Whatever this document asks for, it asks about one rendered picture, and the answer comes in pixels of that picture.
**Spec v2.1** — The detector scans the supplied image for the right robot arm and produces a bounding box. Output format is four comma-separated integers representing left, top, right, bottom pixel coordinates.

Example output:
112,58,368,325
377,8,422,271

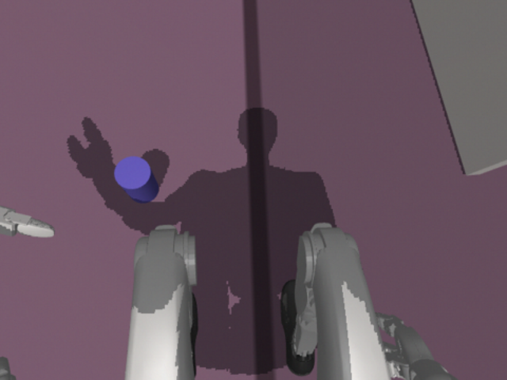
409,359,458,380

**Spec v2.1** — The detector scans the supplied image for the left robot arm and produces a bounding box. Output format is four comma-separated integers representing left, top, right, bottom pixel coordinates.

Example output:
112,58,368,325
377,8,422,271
0,356,16,380

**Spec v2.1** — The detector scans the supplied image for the right robot hand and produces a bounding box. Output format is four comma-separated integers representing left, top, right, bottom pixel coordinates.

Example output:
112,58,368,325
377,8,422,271
375,313,435,380

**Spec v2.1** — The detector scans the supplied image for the right robot foot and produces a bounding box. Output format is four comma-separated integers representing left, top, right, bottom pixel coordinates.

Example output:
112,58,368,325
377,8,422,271
280,279,314,376

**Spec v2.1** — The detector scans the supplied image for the left robot hand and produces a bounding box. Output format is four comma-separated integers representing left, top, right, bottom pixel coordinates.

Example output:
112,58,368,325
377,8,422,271
0,206,55,238

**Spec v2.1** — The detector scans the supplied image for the can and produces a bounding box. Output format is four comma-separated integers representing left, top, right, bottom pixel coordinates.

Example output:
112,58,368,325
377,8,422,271
114,156,158,203

